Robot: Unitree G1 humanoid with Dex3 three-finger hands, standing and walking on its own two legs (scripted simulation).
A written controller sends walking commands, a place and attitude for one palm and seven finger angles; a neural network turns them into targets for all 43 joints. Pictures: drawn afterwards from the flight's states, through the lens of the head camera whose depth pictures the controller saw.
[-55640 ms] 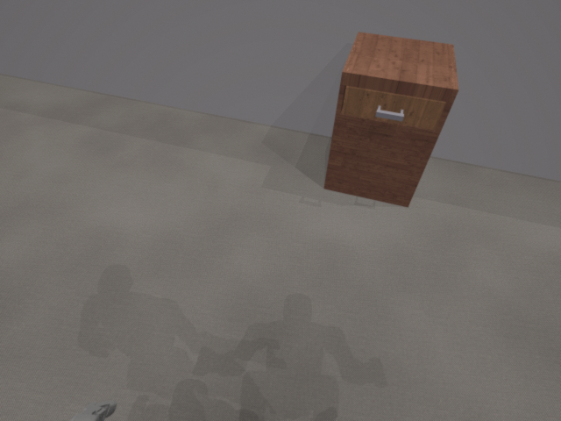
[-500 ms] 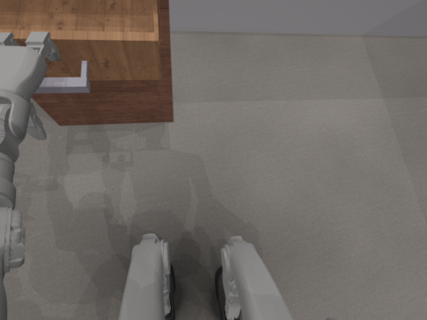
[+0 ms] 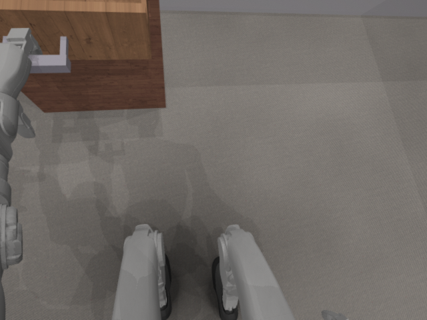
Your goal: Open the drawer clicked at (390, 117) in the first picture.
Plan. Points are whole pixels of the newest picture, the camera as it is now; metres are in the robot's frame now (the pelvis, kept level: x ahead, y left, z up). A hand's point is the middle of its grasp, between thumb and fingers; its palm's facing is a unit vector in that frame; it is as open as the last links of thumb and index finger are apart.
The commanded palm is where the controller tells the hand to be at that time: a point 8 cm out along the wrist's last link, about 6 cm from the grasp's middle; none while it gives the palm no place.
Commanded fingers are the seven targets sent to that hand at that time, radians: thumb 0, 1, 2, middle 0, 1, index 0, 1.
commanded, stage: lower the fingers behind the handle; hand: left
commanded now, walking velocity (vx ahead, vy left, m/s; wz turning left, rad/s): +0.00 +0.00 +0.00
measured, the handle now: (35, 53) +0.57 +0.31 -0.03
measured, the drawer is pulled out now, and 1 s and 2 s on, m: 0.12 0.12 0.13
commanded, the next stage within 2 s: close the thumb around the handle in 0.62 s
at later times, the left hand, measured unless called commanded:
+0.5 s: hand (21, 91) +0.51 +0.33 -0.05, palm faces -0.05 +0.00 -1.00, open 13.9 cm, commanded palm +0.52 +0.28 -0.01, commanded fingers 0.00 -0.50 0.30 -0.30 -1.20 -0.30 -1.20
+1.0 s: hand (21, 90) +0.51 +0.33 -0.05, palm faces -0.04 +0.00 -1.00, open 11.7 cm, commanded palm +0.53 +0.28 -0.01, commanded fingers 0.00 0.34 0.66 -0.36 -1.29 -0.36 -1.29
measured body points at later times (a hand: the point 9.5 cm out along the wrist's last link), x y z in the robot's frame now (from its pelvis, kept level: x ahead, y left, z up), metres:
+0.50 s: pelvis +0.00 +0.00 -0.02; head +0.22 +0.04 +0.37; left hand +0.51 +0.33 +0.00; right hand +0.05 -0.27 -0.15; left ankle +0.06 +0.10 -0.52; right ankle +0.04 -0.12 -0.52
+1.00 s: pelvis -0.01 +0.00 -0.02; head +0.22 +0.05 +0.37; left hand +0.51 +0.33 +0.00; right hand +0.05 -0.27 -0.14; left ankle +0.06 +0.10 -0.52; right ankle +0.04 -0.12 -0.52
